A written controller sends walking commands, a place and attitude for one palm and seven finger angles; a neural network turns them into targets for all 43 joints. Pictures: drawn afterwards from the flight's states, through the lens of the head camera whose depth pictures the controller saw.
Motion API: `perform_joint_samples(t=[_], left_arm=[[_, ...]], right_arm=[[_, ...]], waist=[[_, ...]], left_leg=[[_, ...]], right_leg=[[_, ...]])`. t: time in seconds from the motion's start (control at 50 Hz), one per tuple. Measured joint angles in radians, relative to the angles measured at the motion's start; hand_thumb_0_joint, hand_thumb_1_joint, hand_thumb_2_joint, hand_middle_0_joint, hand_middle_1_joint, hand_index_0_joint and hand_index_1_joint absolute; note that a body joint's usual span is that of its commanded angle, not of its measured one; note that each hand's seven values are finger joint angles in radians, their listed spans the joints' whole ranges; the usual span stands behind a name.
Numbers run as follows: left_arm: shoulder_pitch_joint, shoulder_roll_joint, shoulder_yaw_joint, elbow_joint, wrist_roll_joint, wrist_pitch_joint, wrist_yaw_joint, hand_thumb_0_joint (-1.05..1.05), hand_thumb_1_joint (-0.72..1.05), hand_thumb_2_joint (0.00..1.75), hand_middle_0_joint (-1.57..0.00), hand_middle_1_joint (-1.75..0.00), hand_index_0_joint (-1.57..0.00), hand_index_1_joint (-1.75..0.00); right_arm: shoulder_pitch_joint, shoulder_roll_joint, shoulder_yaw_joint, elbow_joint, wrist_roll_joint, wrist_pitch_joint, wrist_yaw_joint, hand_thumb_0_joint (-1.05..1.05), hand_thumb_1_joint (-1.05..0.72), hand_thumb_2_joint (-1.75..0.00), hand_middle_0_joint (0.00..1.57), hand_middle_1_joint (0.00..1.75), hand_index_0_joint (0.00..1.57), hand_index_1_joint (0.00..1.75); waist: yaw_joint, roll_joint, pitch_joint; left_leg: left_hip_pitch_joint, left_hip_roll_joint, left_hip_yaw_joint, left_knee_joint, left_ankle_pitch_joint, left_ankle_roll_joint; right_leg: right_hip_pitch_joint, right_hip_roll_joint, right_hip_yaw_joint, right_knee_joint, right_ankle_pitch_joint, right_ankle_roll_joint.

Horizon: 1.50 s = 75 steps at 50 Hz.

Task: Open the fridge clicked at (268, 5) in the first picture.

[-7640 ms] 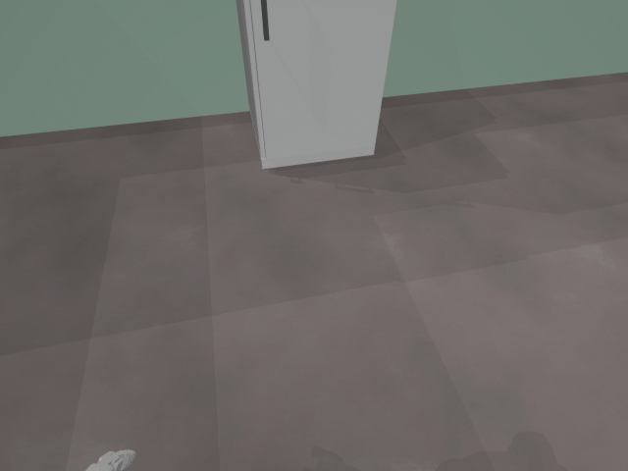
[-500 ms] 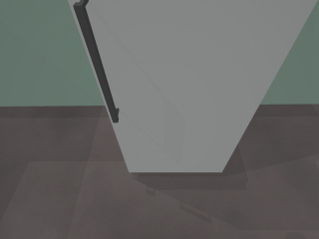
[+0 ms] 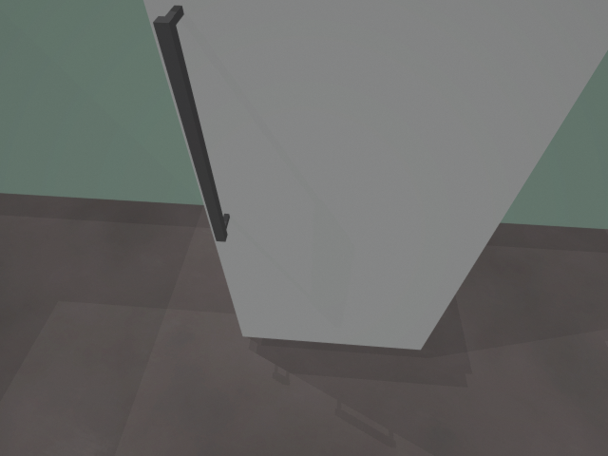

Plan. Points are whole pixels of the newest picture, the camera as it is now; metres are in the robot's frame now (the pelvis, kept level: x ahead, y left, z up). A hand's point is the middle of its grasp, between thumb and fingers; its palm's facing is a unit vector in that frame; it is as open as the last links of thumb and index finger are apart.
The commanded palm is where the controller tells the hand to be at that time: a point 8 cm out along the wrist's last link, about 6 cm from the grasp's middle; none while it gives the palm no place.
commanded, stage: come to a stop and stand still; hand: left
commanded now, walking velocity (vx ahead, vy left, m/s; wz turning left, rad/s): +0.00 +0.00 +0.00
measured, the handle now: (203, 149) +0.53 +0.20 +0.11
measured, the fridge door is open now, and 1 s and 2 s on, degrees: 0 0 0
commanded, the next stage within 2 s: look again from close up in 0.02 s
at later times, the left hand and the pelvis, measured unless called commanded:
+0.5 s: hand out of the picture -0.01 +0.22 -0.18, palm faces -0.01 -0.98 -0.20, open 7.4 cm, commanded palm none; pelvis -0.03 +0.04 -0.01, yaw -2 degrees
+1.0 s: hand out of the picture -0.04 +0.21 -0.18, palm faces -0.03 -0.99 -0.17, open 7.4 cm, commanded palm none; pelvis -0.03 +0.05 +0.00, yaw -2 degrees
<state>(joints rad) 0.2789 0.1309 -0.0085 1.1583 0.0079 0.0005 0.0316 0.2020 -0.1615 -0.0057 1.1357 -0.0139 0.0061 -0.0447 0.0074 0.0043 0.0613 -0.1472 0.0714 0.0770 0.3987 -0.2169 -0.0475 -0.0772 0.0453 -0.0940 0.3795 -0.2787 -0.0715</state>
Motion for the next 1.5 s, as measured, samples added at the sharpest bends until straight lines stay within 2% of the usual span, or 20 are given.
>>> perform_joint_samples(t=[0.12,0.14,0.18,0.22,0.32,0.36,0.44,0.62,0.88,1.12,1.26,1.36,1.42,1.48,1.5], left_arm=[[0.021,-0.011,-0.003,0.004,0.001,-0.003,0.003,0.0,0.91,0.9,-0.2,-0.3,-0.2,-0.3],[0.024,-0.014,-0.003,0.001,0.006,-0.014,0.011,0.0,0.91,0.9,-0.2,-0.3,-0.2,-0.3],[0.038,-0.023,-0.001,-0.021,0.014,-0.038,0.023,0.0,0.91,0.9,-0.2,-0.3,-0.2,-0.3],[0.05,-0.028,-0.004,-0.039,0.019,-0.05,0.024,0.0,0.91,0.9,-0.2,-0.3,-0.2,-0.3],[0.05,-0.015,-0.008,-0.06,0.015,-0.033,0.018,0.0,0.9,0.9,-0.2,-0.3,-0.2,-0.3],[0.038,-0.003,-0.003,-0.066,0.012,-0.019,0.018,0.0,0.9,0.9,-0.2,-0.3,-0.2,-0.3],[0.018,0.013,-0.001,-0.083,0.014,-0.007,0.012,0.0,0.91,0.9,-0.2,-0.3,-0.2,-0.3],[0.014,0.043,0.001,-0.098,0.014,-0.002,-0.003,0.0,0.91,0.9,-0.2,-0.3,-0.2,-0.3],[0.039,0.032,-0.007,-0.061,0.011,-0.007,-0.007,0.0,0.91,0.9,-0.2,-0.3,-0.19,-0.3],[0.009,0.024,-0.01,-0.05,0.012,-0.014,-0.007,0.0,0.91,0.9,-0.2,-0.3,-0.2,-0.3],[0.038,0.024,0.002,-0.064,0.018,-0.011,-0.016,0.0,0.91,0.9,-0.2,-0.3,-0.2,-0.3],[0.088,0.026,0.021,-0.066,0.019,-0.022,-0.017,0.0,0.91,0.9,-0.2,-0.3,-0.2,-0.3],[0.111,0.034,0.028,-0.052,0.019,-0.017,-0.018,0.0,0.91,0.9,-0.2,-0.3,-0.2,-0.3],[0.09,0.03,0.023,-0.034,0.019,0.001,-0.013,0.0,0.91,0.9,-0.2,-0.3,-0.2,-0.3],[0.072,0.03,0.023,-0.034,0.017,0.005,-0.011,0.0,0.91,0.9,-0.2,-0.3,-0.2,-0.3]], right_arm=[[0.017,0.004,0.004,0.012,0.0,0.003,0.001,0.0,-0.93,-0.9,0.2,0.3,0.2,0.3],[0.019,0.002,0.005,0.01,0.002,0.003,0.004,0.0,-0.93,-0.9,0.2,0.3,0.2,0.3],[0.021,-0.005,0.001,-0.021,0.001,0.009,0.012,0.01,-0.93,-0.9,0.2,0.3,0.2,0.3],[0.022,-0.011,-0.004,-0.053,0.003,0.003,0.017,0.01,-0.93,-0.9,0.2,0.3,0.2,0.3],[0.048,-0.013,-0.007,-0.091,0.001,-0.022,0.014,0.01,-0.93,-0.9,0.2,0.3,0.2,0.3],[0.064,-0.006,-0.001,-0.087,-0.004,-0.02,0.011,0.01,-0.94,-0.9,0.2,0.3,0.2,0.3],[0.09,-0.003,0.01,-0.086,-0.009,-0.017,0.013,0.01,-0.94,-0.9,0.2,0.3,0.2,0.3],[0.119,0.008,0.023,-0.081,-0.011,-0.016,0.026,0.01,-0.92,-0.9,0.2,0.3,0.2,0.3],[0.1,0.004,0.02,-0.046,-0.004,-0.023,0.027,0.0,-0.91,-0.9,0.2,0.3,0.2,0.3],[0.046,-0.003,0.02,-0.039,-0.003,-0.032,0.021,0.0,-0.91,-0.9,0.2,0.3,0.2,0.3],[0.081,0.003,0.017,-0.043,-0.014,-0.015,0.033,0.0,-0.91,-0.9,0.2,0.3,0.2,0.3],[0.118,0.017,0.015,-0.039,-0.015,-0.016,0.04,0.0,-0.91,-0.9,0.2,0.3,0.2,0.3],[0.127,0.032,0.018,-0.042,-0.014,-0.04,0.038,0.0,-0.91,-0.9,0.2,0.3,0.2,0.3],[0.14,0.04,0.024,-0.054,-0.016,-0.068,0.016,0.0,-0.91,-0.9,0.2,0.3,0.2,0.3],[0.146,0.045,0.027,-0.054,-0.015,-0.071,0.008,0.0,-0.91,-0.9,0.2,0.3,0.2,0.3]], waist=[[-0.001,0.003,0.001],[0.002,0.006,-0.003],[0.003,0.013,0.0],[-0.001,0.02,0.003],[-0.022,0.03,-0.014],[-0.014,0.012,-0.029],[-0.005,0.004,-0.051],[-0.012,-0.001,-0.046],[-0.004,-0.012,-0.024],[0.001,-0.023,-0.028],[0.001,-0.021,-0.058],[0.007,-0.029,-0.061],[0.01,-0.066,-0.053],[-0.008,-0.059,-0.029],[-0.015,-0.053,-0.018]], left_leg=[[0.013,-0.001,0.004,-0.016,0.005,0.0],[-0.013,0.005,0.007,0.03,-0.005,0.003],[-0.08,-0.004,-0.025,0.174,-0.067,0.027],[-0.116,-0.014,-0.035,0.243,-0.104,0.042],[-0.084,-0.038,-0.04,0.147,-0.055,0.052],[-0.079,-0.052,-0.033,0.156,-0.068,0.06],[-0.076,-0.069,-0.022,0.137,-0.053,0.075],[-0.09,-0.098,-0.009,0.066,0.008,0.096],[-0.094,-0.101,-0.011,0.043,0.02,0.097],[-0.075,-0.092,-0.013,0.049,0.004,0.087],[-0.098,-0.082,-0.024,0.141,-0.071,0.081],[-0.111,-0.066,-0.022,0.224,-0.147,0.083],[-0.08,-0.089,0.005,0.208,-0.168,0.102],[-0.041,-0.094,0.019,0.168,-0.166,0.114],[-0.025,-0.095,0.015,0.143,-0.156,0.114]], right_leg=[[0.009,-0.001,0.003,-0.009,0.002,-0.001],[0.0,0.002,0.004,-0.009,0.005,0.003],[-0.024,0.006,0.014,0.002,0.013,0.01],[-0.044,0.007,0.027,0.021,0.013,0.005],[-0.083,0.0,0.024,0.126,-0.036,0.02],[-0.081,-0.017,0.029,0.141,-0.042,0.037],[-0.085,-0.033,0.038,0.136,-0.031,0.044],[-0.123,-0.061,0.05,0.113,0.008,0.061],[-0.128,-0.063,0.048,0.094,0.017,0.063],[-0.105,-0.054,0.047,0.09,0.005,0.056],[-0.106,-0.045,0.037,0.143,-0.055,0.046],[-0.087,-0.038,0.025,0.167,-0.104,0.051],[-0.104,-0.065,0.041,0.236,-0.135,0.048],[-0.218,-0.064,0.045,0.507,-0.233,0.04],[-0.25,-0.066,0.041,0.552,-0.241,0.042]])
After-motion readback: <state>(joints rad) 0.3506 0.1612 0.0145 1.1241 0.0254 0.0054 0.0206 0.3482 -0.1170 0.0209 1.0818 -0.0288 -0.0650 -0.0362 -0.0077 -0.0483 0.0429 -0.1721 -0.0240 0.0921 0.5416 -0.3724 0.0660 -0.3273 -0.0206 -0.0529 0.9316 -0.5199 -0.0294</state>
